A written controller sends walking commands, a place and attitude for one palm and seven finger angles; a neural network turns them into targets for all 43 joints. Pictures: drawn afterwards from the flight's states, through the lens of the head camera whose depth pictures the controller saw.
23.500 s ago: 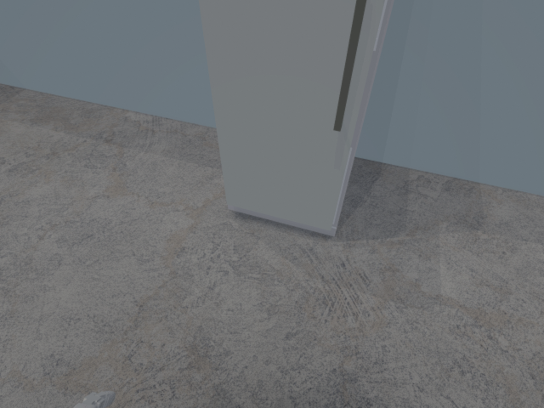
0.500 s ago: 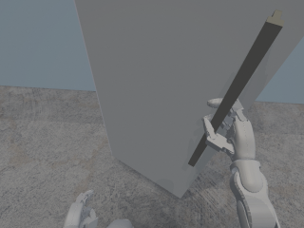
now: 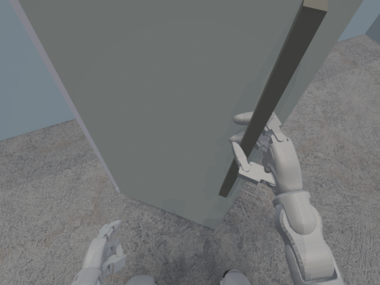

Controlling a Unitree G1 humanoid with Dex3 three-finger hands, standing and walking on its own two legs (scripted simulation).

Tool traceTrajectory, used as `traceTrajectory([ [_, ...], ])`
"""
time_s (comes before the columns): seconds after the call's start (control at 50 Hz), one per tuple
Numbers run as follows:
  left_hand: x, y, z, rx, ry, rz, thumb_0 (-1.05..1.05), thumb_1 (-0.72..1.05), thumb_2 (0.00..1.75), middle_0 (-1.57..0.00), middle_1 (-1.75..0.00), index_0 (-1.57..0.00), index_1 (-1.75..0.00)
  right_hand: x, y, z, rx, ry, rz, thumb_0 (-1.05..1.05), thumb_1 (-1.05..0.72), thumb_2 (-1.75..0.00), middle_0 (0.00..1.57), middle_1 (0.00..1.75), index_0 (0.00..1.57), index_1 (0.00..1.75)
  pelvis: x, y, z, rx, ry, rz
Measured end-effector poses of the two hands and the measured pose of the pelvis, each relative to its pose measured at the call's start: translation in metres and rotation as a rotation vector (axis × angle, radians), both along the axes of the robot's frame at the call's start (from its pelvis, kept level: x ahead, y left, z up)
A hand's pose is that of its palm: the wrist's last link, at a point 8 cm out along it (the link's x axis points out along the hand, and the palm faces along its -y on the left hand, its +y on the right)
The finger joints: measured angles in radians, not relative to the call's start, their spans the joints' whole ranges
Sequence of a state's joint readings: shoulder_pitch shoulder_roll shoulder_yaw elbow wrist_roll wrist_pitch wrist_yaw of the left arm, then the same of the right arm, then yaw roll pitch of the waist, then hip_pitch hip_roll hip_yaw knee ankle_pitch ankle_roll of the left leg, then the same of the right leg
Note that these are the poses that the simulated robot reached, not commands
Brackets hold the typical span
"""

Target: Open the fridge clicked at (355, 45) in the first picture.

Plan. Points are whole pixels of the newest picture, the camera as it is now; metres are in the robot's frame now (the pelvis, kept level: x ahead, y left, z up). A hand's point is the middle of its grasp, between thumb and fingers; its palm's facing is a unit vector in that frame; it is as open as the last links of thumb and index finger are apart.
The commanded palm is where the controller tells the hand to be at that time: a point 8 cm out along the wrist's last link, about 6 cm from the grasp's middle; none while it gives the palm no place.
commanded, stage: walk backward, drawing the door open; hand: right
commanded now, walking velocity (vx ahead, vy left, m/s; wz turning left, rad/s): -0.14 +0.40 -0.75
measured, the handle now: (249, 135) +0.36 -0.07 +0.13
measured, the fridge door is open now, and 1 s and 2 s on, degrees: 46 65 62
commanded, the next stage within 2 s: stop walking and hold the door back in 0.46 s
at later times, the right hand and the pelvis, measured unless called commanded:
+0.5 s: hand (198, 206) +0.22 +0.01 +0.13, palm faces +0.38 +0.90 -0.21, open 6.7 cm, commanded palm +0.18 -0.02 +0.13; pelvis -0.01 +0.24 -0.01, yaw -23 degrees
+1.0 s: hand (172, 222) +0.20 +0.05 +0.14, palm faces +0.60 +0.78 -0.16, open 6.1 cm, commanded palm +0.17 -0.01 +0.13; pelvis -0.07 +0.37 +0.01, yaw -37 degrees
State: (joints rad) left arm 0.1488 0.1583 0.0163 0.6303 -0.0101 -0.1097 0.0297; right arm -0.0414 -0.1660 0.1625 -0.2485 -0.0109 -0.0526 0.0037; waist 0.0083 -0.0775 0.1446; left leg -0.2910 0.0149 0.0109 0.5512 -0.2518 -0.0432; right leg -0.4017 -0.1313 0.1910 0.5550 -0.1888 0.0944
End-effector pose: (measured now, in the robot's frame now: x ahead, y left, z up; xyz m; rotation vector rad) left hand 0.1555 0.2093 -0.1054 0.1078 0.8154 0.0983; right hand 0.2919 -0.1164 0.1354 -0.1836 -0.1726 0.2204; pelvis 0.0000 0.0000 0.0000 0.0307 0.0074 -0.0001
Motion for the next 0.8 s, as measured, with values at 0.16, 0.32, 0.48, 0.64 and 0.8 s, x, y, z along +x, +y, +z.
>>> traceTrajectory([
  [0.16, 0.026, 0.061, 0.01, 0.074, -0.036, -0.078, 0.01, 0.9, 0.9, -0.2, -0.3, -0.2, -0.3, -0.04, 0.025, 0.002, 0.006, 0.035, -0.178, -0.03, -0.61, -0.84, 0.36, 1.29, 0.21, 1.3, -0.014, 0.061, 0.007, -0.055, -0.01, -0.161],
  [0.32, 0.041, 0.095, 0.016, 0.104, -0.074, -0.259, 0.01, 0.9, 0.9, -0.2, -0.3, -0.2, -0.3, -0.07, 0.048, -0.003, 0.018, -0.042, -0.3, -0.04, -0.61, -0.83, 0.41, 1.35, 0.22, 1.31, -0.028, 0.131, -0.001, -0.059, -0.022, -0.279],
  [0.48, 0.052, 0.152, -0.002, 0.028, 0.014, -0.401, 0.01, 0.9, 0.9, -0.2, -0.3, -0.2, -0.3, -0.103, 0.082, 0.0, -0.01, -0.009, -0.564, -0.04, -0.63, -0.81, 0.42, 1.34, 0.23, 1.36, -0.014, 0.226, -0.003, -0.016, -0.015, -0.393],
  [0.64, 0.088, 0.214, -0.001, 0.09, 0.02, -0.457, 0.01, 0.9, 0.9, -0.2, -0.3, -0.2, -0.3, -0.135, 0.12, 0.003, -0.017, 0.028, -0.775, -0.03, -0.65, -0.81, 0.42, 1.34, 0.24, 1.39, -0.006, 0.292, 0.005, -0.06, -0.022, -0.528],
  [0.8, 0.116, 0.225, 0.031, 0.157, -0.069, -0.634, 0.01, 0.9, 0.9, -0.2, -0.3, -0.2, -0.3, -0.144, 0.135, 0.005, 0.041, 0.023, -0.885, -0.01, -0.64, -0.83, 0.44, 1.37, 0.33, 1.38, -0.016, 0.338, 0.013, -0.076, 0.0, -0.623],
])
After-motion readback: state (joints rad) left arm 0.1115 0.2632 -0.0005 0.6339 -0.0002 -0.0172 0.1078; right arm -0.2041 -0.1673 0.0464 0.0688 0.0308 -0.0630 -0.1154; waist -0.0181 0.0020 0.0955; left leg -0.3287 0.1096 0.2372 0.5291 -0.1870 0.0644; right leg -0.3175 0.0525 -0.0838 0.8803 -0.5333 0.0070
